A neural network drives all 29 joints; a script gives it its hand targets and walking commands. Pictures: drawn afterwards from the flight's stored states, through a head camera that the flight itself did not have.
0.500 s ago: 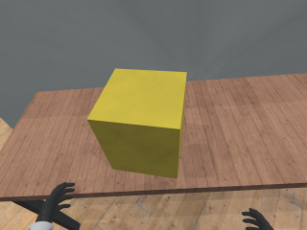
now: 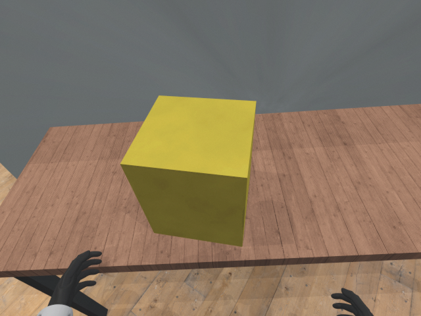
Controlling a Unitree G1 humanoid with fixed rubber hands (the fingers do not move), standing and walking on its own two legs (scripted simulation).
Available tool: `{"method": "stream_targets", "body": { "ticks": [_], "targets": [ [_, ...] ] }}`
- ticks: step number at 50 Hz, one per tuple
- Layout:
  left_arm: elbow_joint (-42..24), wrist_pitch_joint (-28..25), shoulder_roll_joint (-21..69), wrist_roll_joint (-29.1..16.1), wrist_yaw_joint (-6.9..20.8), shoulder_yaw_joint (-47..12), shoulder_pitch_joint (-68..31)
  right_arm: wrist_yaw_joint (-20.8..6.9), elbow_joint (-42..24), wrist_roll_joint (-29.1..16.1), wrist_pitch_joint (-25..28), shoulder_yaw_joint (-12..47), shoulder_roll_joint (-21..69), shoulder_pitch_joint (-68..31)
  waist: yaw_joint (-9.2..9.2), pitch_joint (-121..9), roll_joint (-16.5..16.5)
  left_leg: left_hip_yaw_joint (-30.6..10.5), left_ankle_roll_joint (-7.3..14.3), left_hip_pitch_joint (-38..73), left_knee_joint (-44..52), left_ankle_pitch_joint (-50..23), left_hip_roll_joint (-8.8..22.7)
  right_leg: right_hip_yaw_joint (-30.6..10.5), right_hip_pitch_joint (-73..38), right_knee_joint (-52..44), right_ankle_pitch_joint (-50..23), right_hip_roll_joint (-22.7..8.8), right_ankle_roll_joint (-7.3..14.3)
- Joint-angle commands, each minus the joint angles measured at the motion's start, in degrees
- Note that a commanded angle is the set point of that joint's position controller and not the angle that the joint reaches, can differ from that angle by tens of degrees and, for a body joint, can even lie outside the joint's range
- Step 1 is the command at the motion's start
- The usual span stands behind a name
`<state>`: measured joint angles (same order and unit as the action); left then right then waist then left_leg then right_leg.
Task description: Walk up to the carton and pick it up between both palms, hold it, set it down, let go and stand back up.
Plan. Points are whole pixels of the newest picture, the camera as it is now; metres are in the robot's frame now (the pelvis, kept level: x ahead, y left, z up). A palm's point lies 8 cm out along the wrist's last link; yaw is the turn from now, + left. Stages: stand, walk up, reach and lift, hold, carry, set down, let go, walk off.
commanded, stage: stand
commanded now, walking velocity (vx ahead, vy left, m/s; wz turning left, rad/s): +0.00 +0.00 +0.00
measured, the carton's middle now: (201, 172) +0.41 -0.01 +0.05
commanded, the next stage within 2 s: none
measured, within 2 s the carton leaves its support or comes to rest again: neither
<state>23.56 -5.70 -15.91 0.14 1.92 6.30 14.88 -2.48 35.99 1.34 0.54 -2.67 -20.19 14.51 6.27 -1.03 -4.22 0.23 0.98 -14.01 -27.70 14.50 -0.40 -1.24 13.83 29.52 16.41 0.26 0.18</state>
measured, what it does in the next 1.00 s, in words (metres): stands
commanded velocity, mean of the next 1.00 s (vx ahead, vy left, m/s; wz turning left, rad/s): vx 0.00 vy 0.00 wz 0.00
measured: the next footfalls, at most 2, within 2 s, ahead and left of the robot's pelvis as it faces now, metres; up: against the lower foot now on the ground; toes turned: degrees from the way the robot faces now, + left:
none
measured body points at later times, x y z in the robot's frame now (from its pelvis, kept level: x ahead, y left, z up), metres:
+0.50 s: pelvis +0.00 +0.00 +0.00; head +0.00 -0.03 +0.45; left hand +0.21 +0.25 -0.01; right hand +0.11 -0.29 -0.10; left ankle +0.00 +0.12 -0.74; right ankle -0.01 -0.11 -0.74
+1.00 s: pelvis +0.00 +0.00 +0.00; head -0.01 -0.02 +0.45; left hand +0.21 +0.25 -0.02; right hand +0.10 -0.29 -0.10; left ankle +0.00 +0.12 -0.74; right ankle -0.01 -0.11 -0.74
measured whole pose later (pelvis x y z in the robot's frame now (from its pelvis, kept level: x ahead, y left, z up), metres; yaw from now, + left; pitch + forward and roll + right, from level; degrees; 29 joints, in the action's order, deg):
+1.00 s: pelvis +0.00 +0.00 +0.00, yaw +0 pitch +0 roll +1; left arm 23.6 -7.4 -16.2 0.1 0.1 6.3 14.9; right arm -2.5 36.1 1.3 0.5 -1.7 -20.2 14.5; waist 6.3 -1.3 -2.1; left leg 0.2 1.0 -14.0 -27.7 14.1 -0.4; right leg -1.2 13.8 29.6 16.1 0.3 0.2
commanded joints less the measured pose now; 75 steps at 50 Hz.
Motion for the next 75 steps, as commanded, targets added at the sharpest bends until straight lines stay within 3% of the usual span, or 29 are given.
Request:
{"method": "stream_targets", "body": {
  "ticks": [1,29,75],
  "targets": [
    [0.62,2.44,-14.04,2.13,-3.47,1.0,-5.36,0.29,2.7,0.89,2.19,-2.16,-11.21,-2.44,-5.64,-0.57,20.48,-4.06,2.55,2.93,1.97,-4.17,5.9,-6.54,2.19,-6.32,-4.53,-4.43,2.54],
    [0.92,2.38,-14.12,2.07,-3.72,1.01,-5.35,0.39,2.52,0.78,1.95,-1.73,-10.72,-2.9,-5.75,0.37,21.81,-3.88,2.62,2.18,1.58,-3.53,5.7,-6.87,2.1,-7.34,-5.28,-4.6,2.05],
    [1.3,2.08,-14.39,2.06,-4.07,0.93,-5.05,0.53,2.13,0.58,1.62,-1.45,-10.74,-4.08,-5.84,1.82,21.32,-3.68,2.4,0.67,0.91,-2.29,5.12,-7.83,1.73,-8.95,-6.23,-5.49,0.78]
  ]
}}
